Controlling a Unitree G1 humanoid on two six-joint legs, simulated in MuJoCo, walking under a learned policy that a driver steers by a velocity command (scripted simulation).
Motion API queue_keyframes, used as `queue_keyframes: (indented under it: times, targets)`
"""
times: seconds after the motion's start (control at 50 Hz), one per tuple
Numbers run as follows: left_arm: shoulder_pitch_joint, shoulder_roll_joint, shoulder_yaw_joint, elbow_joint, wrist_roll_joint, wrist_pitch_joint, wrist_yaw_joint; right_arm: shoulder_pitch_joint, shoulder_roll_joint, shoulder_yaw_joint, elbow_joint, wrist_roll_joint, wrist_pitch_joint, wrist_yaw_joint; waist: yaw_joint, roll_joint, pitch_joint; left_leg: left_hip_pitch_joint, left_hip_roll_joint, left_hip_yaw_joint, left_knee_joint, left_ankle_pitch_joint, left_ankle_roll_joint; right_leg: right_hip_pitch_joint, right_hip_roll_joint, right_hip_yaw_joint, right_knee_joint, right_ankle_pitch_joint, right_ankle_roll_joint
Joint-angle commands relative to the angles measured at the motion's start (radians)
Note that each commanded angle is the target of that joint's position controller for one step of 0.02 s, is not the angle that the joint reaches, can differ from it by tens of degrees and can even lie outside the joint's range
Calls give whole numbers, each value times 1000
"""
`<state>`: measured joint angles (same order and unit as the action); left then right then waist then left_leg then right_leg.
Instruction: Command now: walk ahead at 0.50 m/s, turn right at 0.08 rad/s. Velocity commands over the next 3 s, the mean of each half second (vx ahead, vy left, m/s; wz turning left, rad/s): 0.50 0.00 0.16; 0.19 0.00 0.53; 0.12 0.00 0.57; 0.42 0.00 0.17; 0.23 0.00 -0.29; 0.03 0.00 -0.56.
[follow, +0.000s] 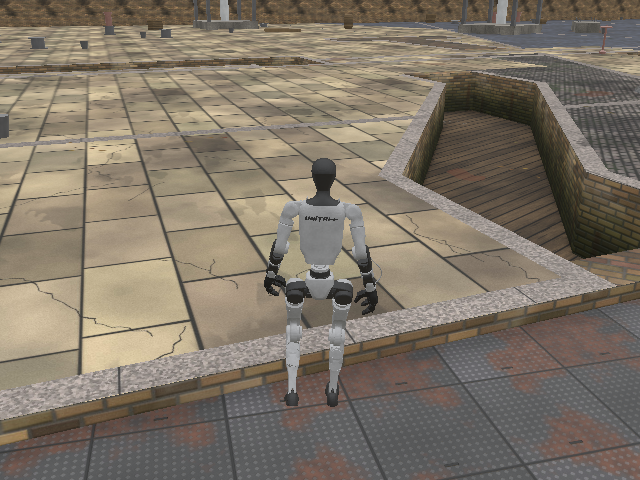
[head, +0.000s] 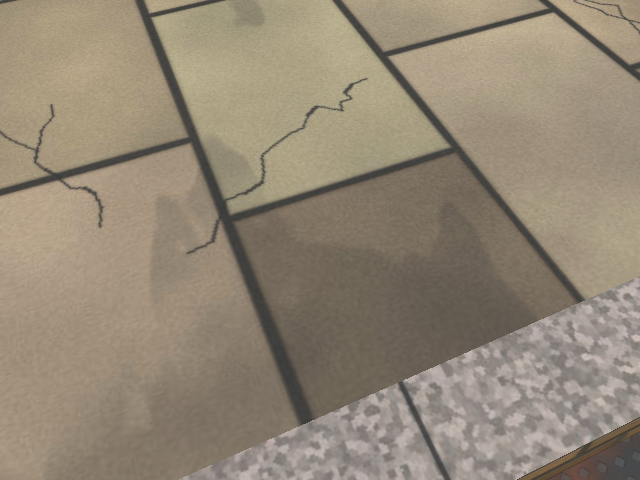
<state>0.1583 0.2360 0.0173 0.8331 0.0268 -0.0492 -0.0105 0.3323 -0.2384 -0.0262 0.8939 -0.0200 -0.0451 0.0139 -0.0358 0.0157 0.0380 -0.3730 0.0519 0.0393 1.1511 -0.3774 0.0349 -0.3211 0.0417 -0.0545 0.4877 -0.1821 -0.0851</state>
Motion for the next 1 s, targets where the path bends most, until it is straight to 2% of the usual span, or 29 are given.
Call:
queue_keyframes:
  times: [0.02, 0.08, 0.1, 0.14, 0.16, 0.22, 0.28, 0.34, 0.36, 0.38, 0.4, 0.44, 0.46, 0.48, 0.5, 0.52, 0.54, 0.56, 0.6, 0.64, 0.66, 0.68, 0.74, 0.78, 0.82, 0.88, 0.96, 0.98, 1.0]
  targets:
    - [99, 103, 28, 3, -7, -16, 9, 57, -69, -18, -36, -21, 11, 9, 14, -102, -39, -205, 41, -24, 119, 76, -10, 166, -246, 286, -297, 113, -113]
    - [187, 114, 35, 54, -11, -38, 3, 35, -39, -21, -45, -26, 29, 16, 12, -102, -54, -294, 25, -2, 287, 93, -25, 174, -240, 240, -301, 203, -155]
    - [234, 109, 37, 76, -10, -40, 3, -10, -26, -21, -60, -20, 37, 7, 28, -126, -43, -400, 24, 6, 417, 59, -21, 203, -250, 259, -313, 115, -180]
    - [291, 92, 32, 107, -9, -39, 7, -132, -15, -17, -113, -16, 46, -6, 47, -91, 14, -644, 39, -3, 585, 16, -15, 246, -265, 299, -327, -86, -200]
    - [343, 77, 23, 135, 0, -37, 9, -204, 24, -3, -144, -10, 46, -17, 67, -110, 39, -820, 17, 7, 799, -70, 2, 287, -298, 342, -311, -112, -218]
    - [420, 85, 13, 187, 17, -56, 15, -336, 68, 27, -239, 8, 37, -44, 69, -44, 87, -1129, -28, -125, 1008, -169, 59, 354, -368, 321, -306, -206, -171]
    - [388, 79, -8, 229, 4, -62, 19, -439, 111, 68, -337, 2, 41, -41, 18, -1, 108, -1062, -45, -62, 814, -121, 77, 193, -292, 146, -376, -256, -68]
    - [372, 94, -19, 242, -35, -49, 57, -454, 80, 81, -393, -17, 69, -16, 11, -24, 66, -733, 3, 85, 466, -67, 77, 121, -261, 25, -547, 122, -98]
    - [375, 81, -27, 227, -41, -43, 57, -405, 84, 81, -360, -7, 75, -6, 24, -6, 8, -622, -10, 146, 412, -78, 96, 187, -242, -56, -522, 403, -99]
    - [354, 121, -22, 211, -45, -47, 56, -350, 101, 89, -350, 6, 75, -6, -9, -52, -15, -487, -9, 169, 299, -65, 125, 201, -264, -108, -456, 770, -90]
    - [355, 142, -18, 195, -65, -45, 56, -317, 76, 85, -326, 15, 70, -6, -24, -63, -71, -343, -65, 228, 195, -66, 135, 233, -267, -128, -360, 1212, -91]
    - [353, 212, 13, 172, -39, -21, 57, -127, 20, 55, -259, 13, 56, -2, -96, -214, -248, -145, -169, 219, 37, -161, 157, 405, -318, -107, -6, 1656, -81]
    - [321, 238, 31, 144, -37, -17, 47, -13, -29, 30, -226, 8, 46, 7, -162, -250, -341, 43, -184, 92, -115, -124, 197, 387, -311, -118, 237, 1615, -53]
    - [298, 181, 27, 66, -34, -33, 27, 37, -137, -12, -197, 2, 43, 3, -158, -85, -346, 250, -33, -401, -359, -341, 274, 21, -191, -96, 642, 1071, -3]
    - [196, 152, 39, -2, -2, -50, -14, 40, -253, -56, -169, 21, 66, -13, -129, 210, -379, 373, 157, -1014, -763, -60, 357, -301, 71, 2, 1085, 14, 65]
    - [251, 103, 28, -46, 24, -72, -32, -65, -245, -64, -182, 19, 54, -22, -19, 124, -355, 347, 216, -1014, -784, 206, 341, -397, -5, 172, 1251, 10, 44]
    - [211, 76, 21, -62, 11, -70, -26, -85, -174, -55, -162, 15, 38, -23, 4, -23, -237, 195, 198, -902, -738, 276, 330, -414, -13, 136, 1327, 11, 43]
    - [178, 17, 7, -89, 8, -56, 0, -111, -114, -45, -126, -2, 20, -24, 57, -108, -69, 25, 159, -708, -680, 381, 273, -451, -55, 123, 1289, -15, 36]
    - [144, -17, -3, -144, 16, -14, 38, -112, -27, -25, -85, -11, -3, -19, 105, -62, -6, -92, 81, -501, -666, 478, 224, -505, -75, 121, 1341, -103, 20]
    - [143, -9, -7, -180, 23, 20, 60, -103, -52, -33, -59, 8, -21, -9, 143, -21, -6, -110, 15, -336, -689, 584, 190, -521, -87, 124, 1226, -122, 23]
    - [137, 20, -5, -193, 31, 27, 57, -140, -79, -40, -93, 14, -22, -11, 155, -55, -12, -131, -32, -253, -722, 645, 152, -436, -110, 112, 961, -87, 46]
    - [123, 54, 5, -193, 24, 29, 53, -125, -94, -45, -110, 7, -22, -17, 127, -54, -30, -109, -60, -210, -742, 818, 135, -375, -90, 47, 837, -63, 64]
    - [7, 35, 1, -239, 13, 30, 42, 25, -124, -58, -115, 22, -21, -41, 33, 7, -111, 139, -28, -242, -721, 1220, 65, -419, -69, 20, 643, 66, 83]
    - [-65, 11, -12, -258, 6, 35, 38, 73, -142, -71, -122, 31, 0, -54, -12, 37, -135, 269, -37, -252, -707, 1167, 16, -433, -44, 15, 484, 131, 93]
    - [-139, 24, -13, -270, 10, 39, 27, 118, -137, -73, -130, 27, 25, -67, -55, 49, -130, 366, -36, -281, -714, 1108, -3, -461, -17, 9, 398, 159, 97]
    - [-188, 43, -17, -284, 4, 35, 17, 150, -146, -80, -142, 12, 42, -76, -66, 66, -105, 448, -20, -322, -695, 1136, -8, -461, 10, 17, 302, 134, 88]
    - [-45, 125, -2, -248, -14, 30, 38, 38, -183, -90, -203, 3, 45, -76, 25, 116, -132, 357, -35, -381, -562, 1226, -57, -126, 43, 70, 84, 72, 54]
    - [34, 153, 10, -225, -20, 24, 47, 11, -191, -92, -216, 6, 37, -68, 61, 125, -138, 323, -45, -416, -496, 1182, -70, -10, 26, 97, -6, 121, 44]
    - [152, 164, 18, -194, -22, 8, 60, -36, -190, -90, -238, 18, 26, -56, 135, 78, -167, 228, -79, -397, -333, 986, -84, 199, -55, 149, -127, 301, 16]
